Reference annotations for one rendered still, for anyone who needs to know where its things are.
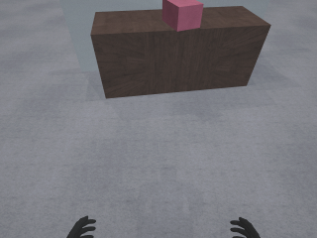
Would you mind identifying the robot right hand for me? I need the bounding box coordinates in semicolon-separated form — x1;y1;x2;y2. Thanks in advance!
230;217;261;238

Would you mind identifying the robot left hand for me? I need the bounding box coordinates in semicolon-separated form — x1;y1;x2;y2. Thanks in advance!
66;216;96;238

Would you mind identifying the carton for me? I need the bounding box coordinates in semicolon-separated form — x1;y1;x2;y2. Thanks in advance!
161;0;204;32

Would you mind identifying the pedestal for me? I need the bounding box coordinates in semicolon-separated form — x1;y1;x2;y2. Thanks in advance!
90;6;271;99

